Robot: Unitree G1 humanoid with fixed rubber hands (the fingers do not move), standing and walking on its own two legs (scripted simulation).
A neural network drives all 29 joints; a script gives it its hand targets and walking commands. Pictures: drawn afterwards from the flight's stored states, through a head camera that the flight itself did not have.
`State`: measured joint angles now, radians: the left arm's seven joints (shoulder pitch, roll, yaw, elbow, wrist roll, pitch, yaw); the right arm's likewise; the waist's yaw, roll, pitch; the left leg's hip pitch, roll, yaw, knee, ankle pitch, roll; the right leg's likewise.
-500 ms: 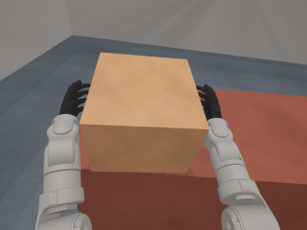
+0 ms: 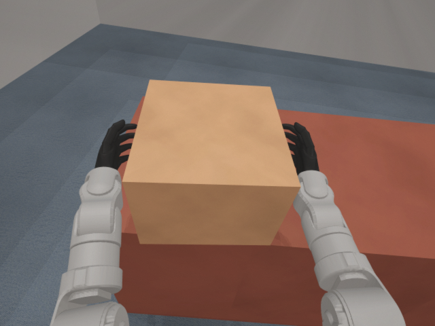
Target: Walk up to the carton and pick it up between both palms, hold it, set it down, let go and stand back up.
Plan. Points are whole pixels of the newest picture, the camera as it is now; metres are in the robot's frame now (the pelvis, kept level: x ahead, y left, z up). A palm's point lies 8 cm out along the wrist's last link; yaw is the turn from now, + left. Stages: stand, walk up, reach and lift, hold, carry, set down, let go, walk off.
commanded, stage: set down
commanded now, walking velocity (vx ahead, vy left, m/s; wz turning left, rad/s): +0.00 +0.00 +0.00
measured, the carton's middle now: (208, 160) +0.43 +0.00 +0.08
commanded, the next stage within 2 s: none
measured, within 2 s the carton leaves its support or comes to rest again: neither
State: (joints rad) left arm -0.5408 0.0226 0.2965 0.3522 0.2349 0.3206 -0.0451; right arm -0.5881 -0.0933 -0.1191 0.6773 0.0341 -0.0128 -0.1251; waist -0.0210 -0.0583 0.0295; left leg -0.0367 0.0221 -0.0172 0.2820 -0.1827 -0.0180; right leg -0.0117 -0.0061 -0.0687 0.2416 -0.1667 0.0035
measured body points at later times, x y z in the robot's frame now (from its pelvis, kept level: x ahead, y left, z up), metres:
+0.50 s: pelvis +0.00 +0.01 +0.00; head +0.00 +0.03 +0.45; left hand +0.41 +0.18 +0.11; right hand +0.40 -0.18 +0.12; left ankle -0.02 +0.13 -0.75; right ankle -0.02 -0.11 -0.75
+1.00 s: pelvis +0.02 +0.01 +0.00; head +0.05 +0.02 +0.45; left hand +0.44 +0.18 +0.08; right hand +0.43 -0.18 +0.09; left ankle -0.01 +0.13 -0.75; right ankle -0.02 -0.11 -0.75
